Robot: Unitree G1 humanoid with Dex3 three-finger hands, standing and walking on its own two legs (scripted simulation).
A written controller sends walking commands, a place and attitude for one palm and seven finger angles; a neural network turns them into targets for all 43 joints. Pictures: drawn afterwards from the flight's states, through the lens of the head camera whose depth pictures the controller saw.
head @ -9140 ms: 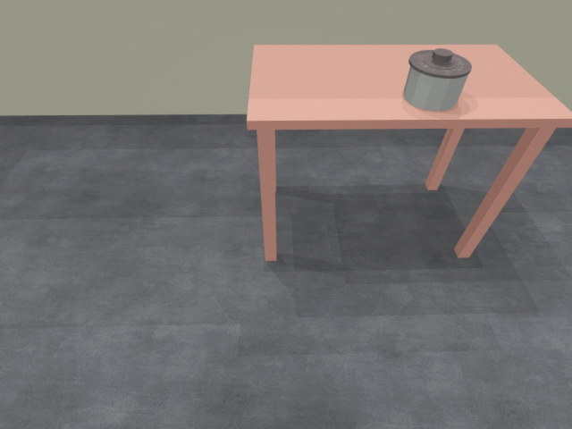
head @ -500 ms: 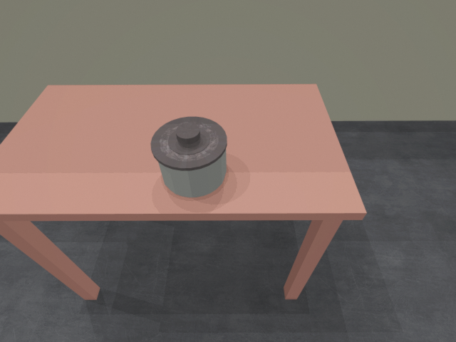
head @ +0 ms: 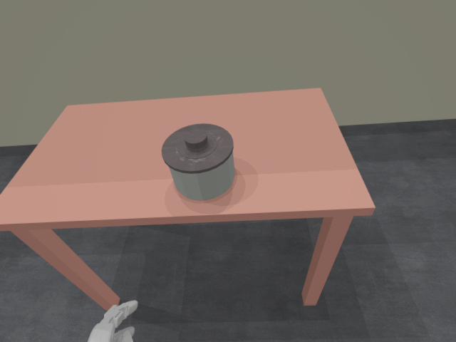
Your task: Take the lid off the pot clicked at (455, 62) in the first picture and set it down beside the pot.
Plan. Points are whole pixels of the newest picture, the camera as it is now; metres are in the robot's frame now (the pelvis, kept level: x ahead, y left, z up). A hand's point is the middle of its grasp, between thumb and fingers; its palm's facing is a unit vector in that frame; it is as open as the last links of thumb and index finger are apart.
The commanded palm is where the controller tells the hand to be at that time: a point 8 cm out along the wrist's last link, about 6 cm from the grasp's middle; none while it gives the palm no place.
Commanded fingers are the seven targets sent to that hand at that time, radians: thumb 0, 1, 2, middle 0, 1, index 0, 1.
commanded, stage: lift the closed hand beside the body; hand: left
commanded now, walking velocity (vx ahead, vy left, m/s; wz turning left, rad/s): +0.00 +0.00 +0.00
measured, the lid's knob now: (196, 138) +0.53 +0.10 +0.08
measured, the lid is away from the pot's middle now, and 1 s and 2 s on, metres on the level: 0.00 0.00 0.00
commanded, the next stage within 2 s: raise the hand higher, near the body in 0.42 s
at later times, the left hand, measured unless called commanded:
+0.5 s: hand out of the picture +0.11 +0.24 -0.03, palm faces +0.25 -0.92 -0.30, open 3.1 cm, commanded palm +0.07 +0.30 +0.01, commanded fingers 0.00 0.90 0.90 -1.30 -1.50 -1.30 -1.50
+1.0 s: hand (51, 329) +0.14 +0.27 +0.05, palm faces +0.24 -0.90 -0.36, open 3.1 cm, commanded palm +0.09 +0.31 +0.08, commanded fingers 0.00 0.90 0.90 -1.30 -1.50 -1.30 -1.50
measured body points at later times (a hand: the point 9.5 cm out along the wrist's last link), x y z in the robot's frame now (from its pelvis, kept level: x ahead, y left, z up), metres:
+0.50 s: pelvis -0.01 +0.02 +0.00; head -0.02 +0.02 +0.45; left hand +0.09 +0.29 +0.00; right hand +0.18 -0.18 -0.07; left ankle -0.01 +0.11 -0.74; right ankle -0.01 -0.06 -0.74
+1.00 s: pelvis -0.01 +0.05 +0.00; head -0.02 +0.05 +0.45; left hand +0.12 +0.31 +0.08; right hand +0.18 -0.17 -0.07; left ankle -0.01 +0.11 -0.74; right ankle -0.01 -0.06 -0.74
